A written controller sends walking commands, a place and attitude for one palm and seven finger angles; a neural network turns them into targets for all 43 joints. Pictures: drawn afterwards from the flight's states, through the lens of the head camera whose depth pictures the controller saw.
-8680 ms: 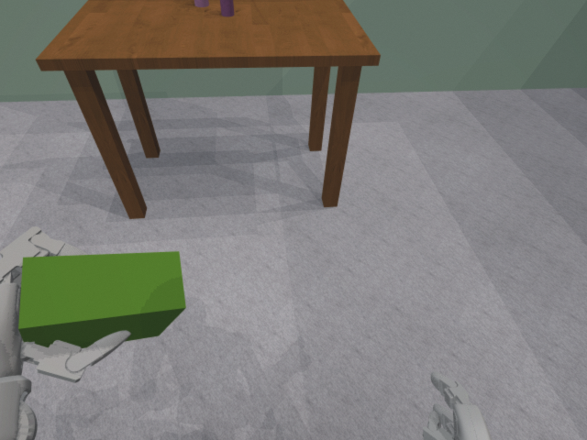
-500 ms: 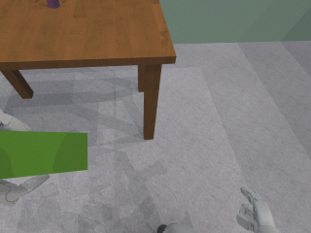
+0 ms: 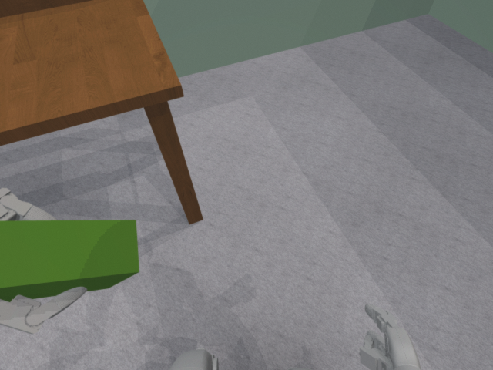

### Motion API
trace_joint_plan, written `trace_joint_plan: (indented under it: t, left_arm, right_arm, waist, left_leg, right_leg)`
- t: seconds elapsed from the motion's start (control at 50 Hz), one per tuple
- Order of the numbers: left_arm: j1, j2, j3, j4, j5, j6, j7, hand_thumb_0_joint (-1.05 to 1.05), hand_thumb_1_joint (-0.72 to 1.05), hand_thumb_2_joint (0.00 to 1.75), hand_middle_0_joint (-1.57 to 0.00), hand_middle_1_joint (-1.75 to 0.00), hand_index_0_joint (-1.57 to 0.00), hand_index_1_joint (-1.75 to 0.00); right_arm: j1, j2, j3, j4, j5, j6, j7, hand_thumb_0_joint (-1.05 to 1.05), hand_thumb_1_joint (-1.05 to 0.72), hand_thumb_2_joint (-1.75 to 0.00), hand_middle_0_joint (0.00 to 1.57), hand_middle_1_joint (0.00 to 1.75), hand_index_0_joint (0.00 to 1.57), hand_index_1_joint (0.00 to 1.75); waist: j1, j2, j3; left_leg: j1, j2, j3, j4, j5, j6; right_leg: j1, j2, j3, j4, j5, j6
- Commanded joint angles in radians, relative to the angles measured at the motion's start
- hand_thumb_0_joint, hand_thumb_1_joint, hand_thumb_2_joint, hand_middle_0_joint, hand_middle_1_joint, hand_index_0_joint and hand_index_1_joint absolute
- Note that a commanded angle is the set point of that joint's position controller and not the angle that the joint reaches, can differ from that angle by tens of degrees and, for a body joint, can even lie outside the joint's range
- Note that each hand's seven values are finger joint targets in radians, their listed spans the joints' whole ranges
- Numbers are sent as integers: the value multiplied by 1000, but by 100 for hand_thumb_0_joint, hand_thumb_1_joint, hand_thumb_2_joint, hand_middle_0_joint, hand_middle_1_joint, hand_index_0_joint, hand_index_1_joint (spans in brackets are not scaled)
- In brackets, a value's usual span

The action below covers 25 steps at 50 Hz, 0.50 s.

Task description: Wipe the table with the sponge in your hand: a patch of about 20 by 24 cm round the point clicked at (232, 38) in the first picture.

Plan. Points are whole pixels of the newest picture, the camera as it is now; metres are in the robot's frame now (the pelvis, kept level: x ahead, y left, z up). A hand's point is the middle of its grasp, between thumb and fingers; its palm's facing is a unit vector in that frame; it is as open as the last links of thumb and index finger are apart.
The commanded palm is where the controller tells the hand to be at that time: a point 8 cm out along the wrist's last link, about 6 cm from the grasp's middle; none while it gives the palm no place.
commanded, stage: take the last steps up to it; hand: left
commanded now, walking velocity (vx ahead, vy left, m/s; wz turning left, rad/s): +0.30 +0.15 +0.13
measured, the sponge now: (83, 260) +0.23 +0.20 +0.13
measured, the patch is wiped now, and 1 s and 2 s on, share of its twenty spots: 0.00 0.00 0.00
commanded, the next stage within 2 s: come to a stop and stand still in 1.72 s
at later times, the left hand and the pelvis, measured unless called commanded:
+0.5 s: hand (14, 289) +0.19 +0.24 +0.16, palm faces +0.47 -0.77 -0.42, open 10.2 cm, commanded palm +0.13 +0.29 +0.18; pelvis -0.01 +0.00 -0.01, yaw +5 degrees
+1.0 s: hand (4, 203) +0.29 +0.30 +0.17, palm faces +0.40 -0.78 -0.49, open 10.2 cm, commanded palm +0.23 +0.35 +0.18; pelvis +0.08 +0.06 -0.01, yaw +3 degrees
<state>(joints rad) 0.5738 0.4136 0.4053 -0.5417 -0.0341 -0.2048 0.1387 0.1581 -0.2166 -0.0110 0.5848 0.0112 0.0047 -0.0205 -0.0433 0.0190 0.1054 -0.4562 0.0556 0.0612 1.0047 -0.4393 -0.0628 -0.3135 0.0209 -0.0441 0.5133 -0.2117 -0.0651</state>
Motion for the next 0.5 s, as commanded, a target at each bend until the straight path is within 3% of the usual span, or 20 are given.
trace_joint_plan:
  t: [0.0, 0.02, 0.08, 0.1, 0.12, 0.14, 0.18, 0.2, 0.22, 0.24, 0.26, 0.3, 0.32, 0.36, 0.38, 0.4, 0.42, 0.44, 0.46, 0.48]
  left_arm:
    - [-3, 158, 139, -207, -10, -63, 48, 0, 10, 130, -120, -160, -120, -160]
    - [-14, 157, 130, -213, -5, -63, 51, 0, 10, 130, -120, -160, -120, -160]
    - [-36, 153, 107, -212, 6, -57, 53, 0, 10, 130, -120, -160, -120, -160]
    - [-59, 157, 102, -233, 6, -58, 54, 0, 10, 130, -120, -160, -120, -160]
    - [-60, 156, 99, -214, 11, -61, 53, 0, 10, 130, -120, -160, -120, -160]
    - [-76, 145, 88, -214, 12, -68, 50, 0, 10, 130, -120, -160, -120, -160]
    - [-101, 134, 79, -215, 21, -85, 50, 0, 10, 130, -120, -160, -120, -160]
    - [-137, 161, 86, -210, 29, -92, 47, 0, 10, 130, -120, -160, -120, -160]
    - [-171, 162, 88, -175, 37, -92, 42, 0, 10, 130, -120, -160, -120, -160]
    - [-164, 143, 76, -123, 39, -90, 35, 0, 10, 130, -120, -160, -120, -160]
    - [-181, 104, 39, -110, 38, -84, 28, 0, 10, 130, -120, -160, -120, -160]
    - [-240, 88, 10, -119, 34, -82, 26, 0, 10, 130, -120, -160, -120, -160]
    - [-232, 91, 7, -98, 33, -79, 27, 0, 10, 130, -120, -160, -120, -160]
    - [-251, 75, -11, -73, 35, -70, 22, 0, 10, 130, -120, -160, -120, -160]
    - [-257, 88, -5, -56, 40, -68, 22, 0, 10, 130, -120, -160, -120, -160]
    - [-257, 105, 1, -45, 47, -67, 22, 0, 10, 130, -120, -160, -120, -160]
    - [-295, 138, 20, -52, 27, -69, 23, 0, 10, 130, -120, -160, -120, -160]
    - [-337, 160, 45, -74, 20, -81, 29, 0, 10, 130, -120, -160, -120, -160]
    - [-315, 151, 55, -59, 25, -84, 22, 0, 10, 130, -120, -160, -120, -160]
    - [-266, 153, 60, -68, 23, -87, 16, 0, 10, 130, -120, -160, -120, -160]
  right_arm:
    - [-74, -83, -26, -145, 2, -57, -22, 0, -90, -90, 20, 30, 20, 30]
    - [-65, -88, -30, -144, -3, -64, -25, 0, -90, -90, 20, 30, 20, 30]
    - [-29, -106, -47, -131, -9, -79, -32, 0, -90, -90, 20, 30, 20, 30]
    - [-19, -111, -50, -127, -9, -81, -33, 0, -90, -90, 20, 30, 20, 30]
    - [-7, -109, -51, -127, -12, -82, -37, 0, -90, -90, 20, 30, 20, 30]
    - [3, -118, -53, -131, -16, -84, -41, 0, -90, -90, 20, 30, 20, 30]
    - [-9, -133, -51, -141, -11, -94, -42, 0, -90, -90, 20, 30, 20, 30]
    - [-17, -112, -46, -128, -9, -104, -46, 0, -90, -90, 20, 30, 20, 30]
    - [-25, -100, -40, -114, -12, -118, -45, 0, -90, -90, 20, 30, 20, 30]
    - [-26, -110, -45, -105, -10, -126, -40, 0, -90, -90, 20, 30, 20, 30]
    - [-18, -123, -51, -102, -8, -130, -35, 0, -90, -90, 20, 30, 20, 30]
    - [-13, -123, -49, -102, -1, -140, -39, 0, -90, -90, 20, 30, 20, 30]
    - [-8, -121, -46, -93, -3, -142, -43, 0, -90, -90, 20, 30, 20, 30]
    - [-7, -119, -43, -87, -5, -140, -44, 0, -90, -90, 20, 30, 20, 30]
    - [-9, -112, -43, -84, -6, -137, -43, 0, -90, -90, 20, 30, 20, 30]
    - [-6, -96, -43, -90, -6, -129, -37, 0, -90, -90, 20, 30, 20, 30]
    - [-48, -96, -46, -101, -2, -128, -34, 0, -90, -90, 20, 30, 20, 30]
    - [-53, -113, -48, -87, -11, -127, -31, 0, -90, -90, 20, 30, 20, 30]
    - [-33, -111, -53, -79, -9, -124, -28, 0, -90, -90, 20, 30, 20, 30]
    - [-41, -103, -48, -81, -8, -110, -26, 0, -90, -90, 20, 30, 20, 30]
  waist:
    - [46, -119, -296]
    - [52, -139, -284]
    - [47, -110, -240]
    - [35, -80, -244]
    - [31, -39, -219]
    - [25, 35, -203]
    - [38, 298, -139]
    - [29, 321, -120]
    - [31, 272, -58]
    - [35, 225, -34]
    - [37, 208, -28]
    - [40, 205, -44]
    - [40, 195, -50]
    - [47, 143, -70]
    - [51, 47, -83]
    - [47, -163, -91]
    - [57, -329, -63]
    - [54, -254, -75]
    - [45, -212, -83]
    - [45, -173, -57]
  left_leg:
    - [30, 1, -8, -196, 21, 34]
    - [47, -4, -1, -245, 8, 45]
    - [138, -17, 20, -415, 17, 68]
    - [194, -16, 17, -493, 44, 73]
    - [264, -18, 16, -570, 52, 85]
    - [300, 21, -40, -658, -4, 118]
    - [345, 245, -337, -770, -46, 230]
    - [270, 306, -404, -811, -109, 275]
    - [147, 293, -386, -841, -179, 287]
    - [96, 267, -321, -816, -182, 276]
    - [66, 229, -251, -796, -163, 252]
    - [72, 176, -152, -756, -115, 219]
    - [74, 170, -166, -727, -84, 210]
    - [34, 137, -127, -622, -66, 180]
    - [-29, 99, -87, -495, -53, 154]
    - [-154, 9, -6, -264, -53, 113]
    - [-257, -35, 14, -6, -86, 72]
    - [-271, 1, -79, 139, -20, 57]
    - [-229, 30, -115, 160, 29, 50]
    - [-208, 44, -102, 160, 72, 45]
  right_leg:
    - [241, -286, 240, -196, 220, -98]
    - [224, -294, 255, -221, 101, -102]
    - [160, -309, 296, -256, -165, -95]
    - [143, -308, 280, -235, -228, -80]
    - [83, -275, 265, -205, -276, -56]
    - [32, -215, 222, -126, -311, -22]
    - [-148, -36, -5, 180, -290, 54]
    - [-180, -35, -27, 371, -316, 64]
    - [-174, -52, 2, 477, -292, 67]
    - [-151, -68, -2, 460, -266, 72]
    - [-100, -67, -34, 398, -260, 76]
    - [-13, -51, -95, 255, -262, 87]
    - [31, -48, -107, 164, -268, 91]
    - [166, -53, -113, -16, -195, 81]
    - [239, -112, -23, -104, -198, 49]
    - [287, -285, 273, -215, -295, -38]
    - [281, -480, 553, -322, -277, -124]
    - [258, -515, 538, -342, -265, -149]
    - [190, -480, 487, -340, -309, -141]
    - [142, -451, 414, -333, -253, -133]
